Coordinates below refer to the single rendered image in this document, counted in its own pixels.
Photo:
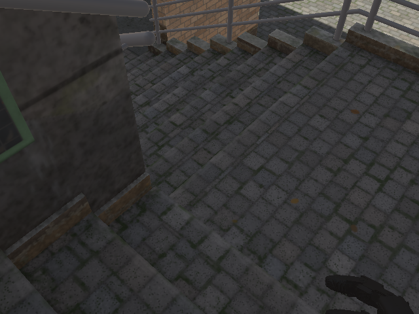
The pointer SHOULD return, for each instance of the stairs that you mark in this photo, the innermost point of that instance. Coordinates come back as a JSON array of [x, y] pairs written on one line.
[[188, 107], [155, 258]]

